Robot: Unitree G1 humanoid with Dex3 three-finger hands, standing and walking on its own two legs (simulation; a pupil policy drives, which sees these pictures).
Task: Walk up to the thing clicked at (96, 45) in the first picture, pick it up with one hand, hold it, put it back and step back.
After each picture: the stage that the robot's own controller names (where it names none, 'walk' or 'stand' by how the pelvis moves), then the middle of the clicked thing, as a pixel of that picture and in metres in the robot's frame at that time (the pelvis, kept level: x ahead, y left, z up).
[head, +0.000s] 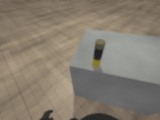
stand; (97, 54) +0.55 -0.02 +0.06
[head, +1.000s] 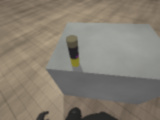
rise first; (73, 53) +0.47 +0.17 +0.09
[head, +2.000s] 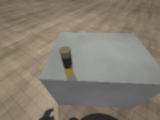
stand; (67, 62) +0.42 +0.20 +0.06
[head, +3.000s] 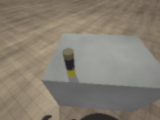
stand; (69, 64) +0.42 +0.19 +0.06
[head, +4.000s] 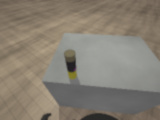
stand; (71, 66) +0.40 +0.17 +0.06
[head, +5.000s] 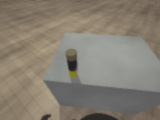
stand; (72, 65) +0.41 +0.17 +0.06
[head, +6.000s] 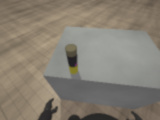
rise first; (72, 61) +0.42 +0.17 +0.06
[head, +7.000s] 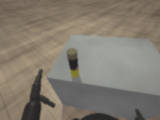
rise first; (73, 64) +0.42 +0.19 +0.06
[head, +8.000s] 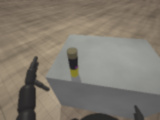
go down; (73, 63) +0.43 +0.17 +0.07
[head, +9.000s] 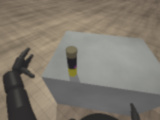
go down; (72, 63) +0.42 +0.17 +0.07
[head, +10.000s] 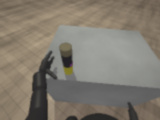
close in; (67, 61) +0.41 +0.18 +0.08
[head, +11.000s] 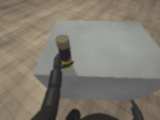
close; (65, 55) +0.43 +0.18 +0.11
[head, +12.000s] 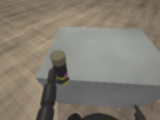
lift; (61, 70) +0.32 +0.20 +0.11
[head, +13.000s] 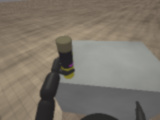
lift; (66, 60) +0.31 +0.16 +0.24
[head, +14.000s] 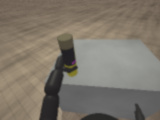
hold; (69, 58) +0.33 +0.15 +0.24
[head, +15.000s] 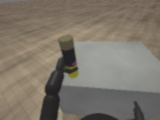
hold; (70, 59) +0.33 +0.15 +0.23
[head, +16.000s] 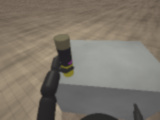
crouch; (65, 58) +0.32 +0.17 +0.24
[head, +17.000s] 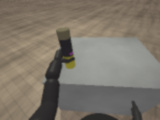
crouch; (67, 50) +0.41 +0.17 +0.23
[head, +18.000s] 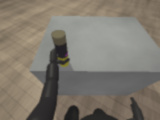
lower; (62, 51) +0.45 +0.19 +0.12
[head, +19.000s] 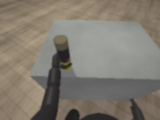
lower; (64, 55) +0.42 +0.18 +0.12
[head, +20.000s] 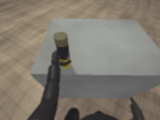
lower; (63, 53) +0.44 +0.18 +0.12
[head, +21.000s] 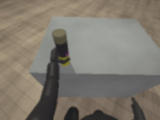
lower; (62, 50) +0.45 +0.18 +0.13
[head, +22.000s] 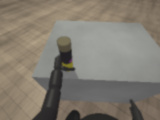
open; (66, 56) +0.41 +0.17 +0.12
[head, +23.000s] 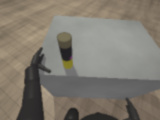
sink last; (66, 53) +0.43 +0.17 +0.12
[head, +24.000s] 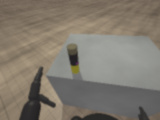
sink last; (74, 60) +0.45 +0.19 +0.09
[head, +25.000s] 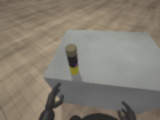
stand; (73, 61) +0.42 +0.17 +0.08
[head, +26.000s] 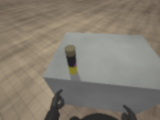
stand; (71, 61) +0.44 +0.18 +0.07
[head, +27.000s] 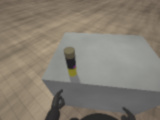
stand; (71, 63) +0.42 +0.18 +0.06
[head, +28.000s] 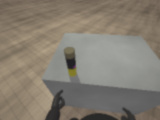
stand; (71, 63) +0.42 +0.18 +0.06
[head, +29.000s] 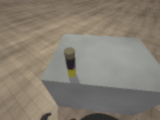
walk; (70, 64) +0.42 +0.18 +0.06
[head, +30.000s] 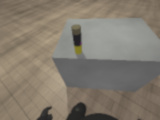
walk; (77, 41) +0.62 +0.17 +0.08
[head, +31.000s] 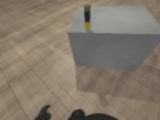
walk; (87, 18) +1.02 +0.13 +0.08
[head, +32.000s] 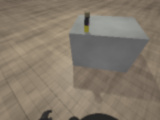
stand; (86, 22) +1.15 +0.14 +0.07
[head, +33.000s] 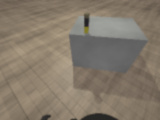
stand; (86, 23) +1.16 +0.13 +0.06
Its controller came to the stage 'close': yes
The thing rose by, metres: 0.20
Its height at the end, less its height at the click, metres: +0.00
